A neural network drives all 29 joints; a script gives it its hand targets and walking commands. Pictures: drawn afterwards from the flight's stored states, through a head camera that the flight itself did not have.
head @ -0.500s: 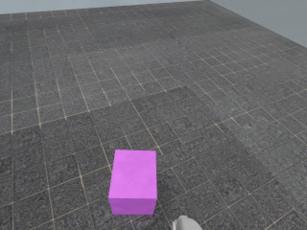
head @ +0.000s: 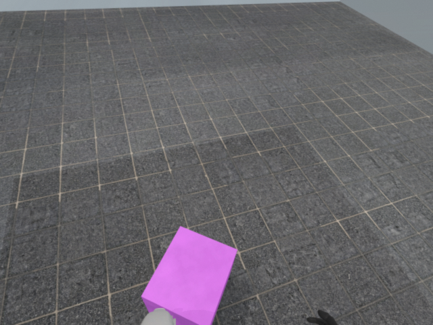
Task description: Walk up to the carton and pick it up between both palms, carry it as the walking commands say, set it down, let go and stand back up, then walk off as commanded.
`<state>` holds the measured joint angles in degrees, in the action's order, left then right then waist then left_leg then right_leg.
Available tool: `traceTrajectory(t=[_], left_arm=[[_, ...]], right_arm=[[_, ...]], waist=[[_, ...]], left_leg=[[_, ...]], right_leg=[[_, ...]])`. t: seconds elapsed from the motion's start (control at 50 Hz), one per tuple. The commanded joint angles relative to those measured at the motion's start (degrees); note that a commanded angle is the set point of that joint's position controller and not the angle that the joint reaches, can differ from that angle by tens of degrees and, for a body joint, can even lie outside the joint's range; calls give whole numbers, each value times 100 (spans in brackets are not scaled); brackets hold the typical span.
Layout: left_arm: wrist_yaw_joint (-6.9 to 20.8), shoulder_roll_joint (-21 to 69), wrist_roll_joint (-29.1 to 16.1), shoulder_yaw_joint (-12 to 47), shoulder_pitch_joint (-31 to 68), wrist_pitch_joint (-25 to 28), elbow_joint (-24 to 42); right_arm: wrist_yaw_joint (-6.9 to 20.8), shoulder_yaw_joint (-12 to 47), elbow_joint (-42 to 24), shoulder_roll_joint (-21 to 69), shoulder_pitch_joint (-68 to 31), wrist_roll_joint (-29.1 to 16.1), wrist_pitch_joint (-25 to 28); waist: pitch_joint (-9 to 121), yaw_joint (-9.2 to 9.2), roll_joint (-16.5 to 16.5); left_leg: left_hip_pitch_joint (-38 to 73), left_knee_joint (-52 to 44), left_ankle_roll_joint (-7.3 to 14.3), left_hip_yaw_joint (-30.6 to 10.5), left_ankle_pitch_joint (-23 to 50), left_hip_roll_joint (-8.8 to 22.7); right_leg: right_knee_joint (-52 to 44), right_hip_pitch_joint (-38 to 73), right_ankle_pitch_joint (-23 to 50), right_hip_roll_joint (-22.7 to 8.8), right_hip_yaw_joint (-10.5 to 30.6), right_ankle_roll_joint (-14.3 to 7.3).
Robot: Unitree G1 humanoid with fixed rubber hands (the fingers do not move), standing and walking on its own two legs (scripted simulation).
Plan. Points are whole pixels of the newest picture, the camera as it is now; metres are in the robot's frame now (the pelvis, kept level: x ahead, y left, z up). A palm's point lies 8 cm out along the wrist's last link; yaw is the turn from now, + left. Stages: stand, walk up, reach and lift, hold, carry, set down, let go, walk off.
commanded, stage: walk off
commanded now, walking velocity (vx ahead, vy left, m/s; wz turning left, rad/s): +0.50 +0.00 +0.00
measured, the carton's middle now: (192, 283) +0.38 +0.07 -0.63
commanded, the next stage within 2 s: stand in 2.00 s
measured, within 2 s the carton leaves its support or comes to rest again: neither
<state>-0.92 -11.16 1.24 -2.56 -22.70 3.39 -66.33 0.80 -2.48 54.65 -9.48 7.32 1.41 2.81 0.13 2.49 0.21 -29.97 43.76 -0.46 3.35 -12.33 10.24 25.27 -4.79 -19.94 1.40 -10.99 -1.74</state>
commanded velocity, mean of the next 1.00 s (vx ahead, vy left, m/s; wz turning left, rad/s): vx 0.50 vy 0.00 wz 0.00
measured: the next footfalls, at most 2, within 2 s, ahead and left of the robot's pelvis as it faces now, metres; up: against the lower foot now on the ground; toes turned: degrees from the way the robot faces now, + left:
left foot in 0.06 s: +0.15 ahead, +0.15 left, +0.00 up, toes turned +7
right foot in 0.42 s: +0.38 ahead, -0.15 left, +0.00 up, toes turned -10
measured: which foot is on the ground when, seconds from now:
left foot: up 0.00-0.04, down 0.06-0.44, up 0.46-0.88, down 0.90-1.00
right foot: down 0.00-0.08, up 0.10-0.40, down 0.42-0.90, up 0.92-1.00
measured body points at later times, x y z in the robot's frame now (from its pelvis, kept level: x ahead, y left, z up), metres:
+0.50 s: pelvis +0.26 -0.04 -0.01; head +0.28 -0.06 +0.44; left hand +0.40 +0.19 -0.13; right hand +0.18 -0.26 -0.17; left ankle +0.09 +0.13 -0.66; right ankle +0.34 -0.14 -0.73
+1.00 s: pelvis +0.44 +0.01 +0.01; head +0.45 +0.02 +0.45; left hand +0.38 +0.21 -0.16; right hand +0.58 -0.20 -0.12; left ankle +0.47 +0.10 -0.73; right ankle +0.38 -0.13 -0.67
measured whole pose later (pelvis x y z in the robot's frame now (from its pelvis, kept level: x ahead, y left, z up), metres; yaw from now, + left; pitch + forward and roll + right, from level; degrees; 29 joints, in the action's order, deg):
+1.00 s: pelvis +0.44 +0.01 +0.01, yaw -2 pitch -1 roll -1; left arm 1.3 -6.9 1.5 -2.7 -23.5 2.1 -62.8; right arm 0.9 -1.7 56.1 -7.4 4.8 1.9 3.3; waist -2.1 4.2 0.3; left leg -15.1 30.8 2.1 7.8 -14.7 3.1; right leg 55.4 -18.9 -24.6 -4.3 -4.1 -1.3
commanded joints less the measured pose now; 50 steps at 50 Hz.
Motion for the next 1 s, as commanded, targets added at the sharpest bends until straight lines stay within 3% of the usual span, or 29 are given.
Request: traceTrajectory(t=[0.0,0.02,0.04,0.06,0.08,0.12,0.22,0.28,0.3,0.34,0.36,0.38,0.4,0.42,0.46,0.5,0.52,0.56,0.62,0.66,0.72,0.78,0.8,0.82,0.84,0.86,0.88,0.94,0.98], left_arm=[[93,-764,-99,-165,-81,274,522],[137,-325,19,-124,230,262,890],[166,-269,78,-118,215,293,970],[100,-497,122,-161,955,268,1014],[154,-227,21,-26,1226,253,1093],[186,-471,-37,-187,749,124,956],[225,244,-94,12,932,-61,1228],[410,144,-40,-69,858,-52,1330],[379,108,-6,-57,151,-51,1009],[254,-701,38,-308,-292,-14,917],[206,-949,151,-426,-1173,4,662],[55,-1815,193,-590,-1466,51,606],[3,-1350,89,-443,-1034,65,855],[26,-1245,92,-382,-720,118,944],[50,-1025,-83,-242,-756,160,864],[66,-1380,15,-362,-222,309,992],[38,-661,113,-189,-305,264,778],[-23,-644,135,-191,-404,302,669],[-1,-167,106,-114,-856,398,519],[-95,-57,82,-3,-368,345,601],[-35,22,24,63,50,273,636],[93,-650,-57,-152,133,281,649],[112,-836,31,-195,-7,269,632],[134,-141,-126,-29,-120,258,571],[177,-119,-83,-17,101,241,921],[108,-706,33,-202,776,139,1284],[144,-542,-43,-255,491,141,1276],[270,-177,63,-98,455,37,1090],[207,8,50,-87,350,-47,972]], right_arm=[[-150,-520,631,-1420,2834,205,311],[-152,-574,626,-1833,3188,91,225],[-199,-427,618,-1469,2843,46,194],[-205,-345,565,-1148,2683,17,253],[-182,-286,714,-993,2407,31,265],[-104,-106,441,-628,1610,101,255],[-243,-258,337,-1028,786,-10,282],[-144,-230,560,-863,963,-81,219],[-119,-311,671,-1031,912,32,209],[-80,-246,599,-726,890,1,193],[-42,-172,576,-616,1270,19,198],[-63,-243,501,-744,1440,-56,214],[-73,-210,323,-758,1204,-51,152],[6,-192,453,-401,1283,-29,133],[88,-282,420,-720,1125,102,99],[98,-272,393,-573,952,113,106],[72,-210,544,-415,1220,106,123],[72,-250,433,-305,977,33,132],[130,-201,47,-191,96,53,11],[167,-47,-134,208,-246,-54,-31],[200,-39,-148,-15,-396,-24,-132],[145,-165,-42,-563,-191,24,-87],[75,-143,84,-565,289,33,18],[-2,-454,253,-1317,1167,125,71],[-64,-567,426,-1908,1737,140,115],[-121,-544,481,-2013,1893,75,57],[-189,-563,315,-1942,1444,71,2],[-72,-295,96,-1195,654,-93,74],[-52,-246,234,-1003,778,-51,160]], waist=[[969,-1200,-2117],[812,-1180,-2874],[491,-920,-1827],[482,-1175,-559],[480,-1098,-117],[81,-761,-637],[-1008,-43,-706],[-867,28,-502],[-706,313,-525],[-186,611,594],[206,1035,1813],[587,772,2948],[260,557,1717],[-97,370,1111],[87,362,519],[430,264,1093],[334,-1,804],[517,-92,304],[472,172,436],[109,-14,808],[-262,-182,704],[-203,-246,945],[76,-440,758],[290,-1097,-681],[569,-1112,-2436],[196,-1271,-2179],[-166,-808,-1621],[-183,-529,-675],[-472,-433,-396]], left_leg=[[3802,-2547,687,-2126,-921,1460],[4535,-2783,864,-2995,226,1720],[4322,-2620,988,-2892,694,1624],[4454,-2512,1223,-2596,1405,1593],[4020,-2304,996,-1900,1585,1282],[3114,-2524,597,-1248,1247,887],[927,-3599,420,-393,-605,797],[526,-3250,478,-161,-1169,609],[606,-2691,344,-187,-973,525],[175,-1232,309,285,-582,-8],[-350,272,91,752,-945,-582],[-786,2252,61,553,-1919,-1125],[-947,2704,82,80,-1905,-822],[-1173,3087,73,-16,-1748,-639],[-961,2913,41,-285,-1040,-503],[-776,2342,119,-279,-937,-381],[-758,2341,123,-262,-501,-461],[-483,1945,87,-246,-588,-383],[-787,1208,-15,-126,-360,-676],[-187,-10,-216,-159,-906,-333],[225,-607,-276,75,-229,-436],[1782,-1371,-111,270,267,-548],[2472,-1731,-20,241,-18,-572],[3655,-1902,120,-579,-334,44],[4295,-2778,593,-1967,-934,1318],[3883,-3278,767,-2870,-1701,1806],[3331,-3453,905,-2742,-1857,1745],[2468,-3477,559,-1447,-1483,903],[2085,-3605,647,-1441,-817,927]], right_leg=[[3321,-2386,923,-469,81,-128],[4165,-3610,-1116,58,539,-9],[4701,-3955,-995,-272,908,-170],[4758,-4208,-803,-620,854,-78],[4509,-3978,-504,-763,981,-28],[3892,-3500,-438,-669,843,-2],[2046,-2235,543,-1082,828,71],[1395,-1022,1050,-838,439,309],[935,-596,1261,-616,437,307],[837,756,410,-496,232,215],[316,1156,-681,-1030,967,-6],[-1055,1348,-1328,-2241,3407,-635],[-1353,862,-1378,-2733,4064,-740],[-1331,719,-906,-2528,3838,-960],[-1065,390,889,-2232,3271,-405],[-701,792,1668,-1756,1946,-256],[-672,660,2862,-1692,1943,-194],[-817,789,2843,-1818,1805,-298],[-1010,1278,3319,-2137,2606,-627],[-1247,545,2325,-1909,1614,-703],[-1727,-100,1075,-1655,1331,-604],[-1161,-1030,1271,-1777,1305,-422],[-432,-1275,772,-1422,1131,-331],[998,-2125,1041,-1255,1200,-208],[2560,-3246,-1006,-425,250,39],[3474,-3733,-1306,-496,746,-42],[3821,-3783,-942,-717,886,-90],[3490,-2976,-142,-983,896,10],[3405,-2754,86,-1007,928,-2]])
